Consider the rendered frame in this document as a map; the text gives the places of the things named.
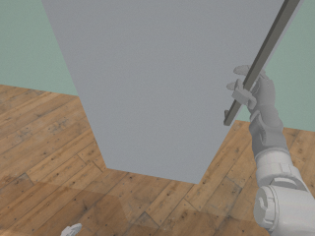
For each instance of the robot right forearm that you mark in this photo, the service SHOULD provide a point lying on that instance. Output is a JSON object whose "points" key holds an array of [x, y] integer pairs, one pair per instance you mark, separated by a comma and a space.
{"points": [[271, 154]]}

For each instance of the fridge door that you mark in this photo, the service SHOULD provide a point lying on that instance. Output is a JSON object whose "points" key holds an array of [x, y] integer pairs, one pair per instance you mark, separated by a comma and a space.
{"points": [[152, 75]]}

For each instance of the right robot hand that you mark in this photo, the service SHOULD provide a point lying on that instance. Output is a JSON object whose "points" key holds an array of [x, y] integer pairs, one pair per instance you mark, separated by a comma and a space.
{"points": [[263, 93]]}

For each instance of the left robot hand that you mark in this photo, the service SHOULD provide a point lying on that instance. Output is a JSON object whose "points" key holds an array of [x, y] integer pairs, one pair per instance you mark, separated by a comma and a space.
{"points": [[71, 231]]}

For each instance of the handle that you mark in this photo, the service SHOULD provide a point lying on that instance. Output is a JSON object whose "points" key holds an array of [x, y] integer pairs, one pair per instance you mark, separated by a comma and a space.
{"points": [[269, 43]]}

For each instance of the right robot upper arm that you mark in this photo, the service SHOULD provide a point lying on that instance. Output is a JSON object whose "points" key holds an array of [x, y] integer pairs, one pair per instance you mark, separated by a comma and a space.
{"points": [[285, 211]]}

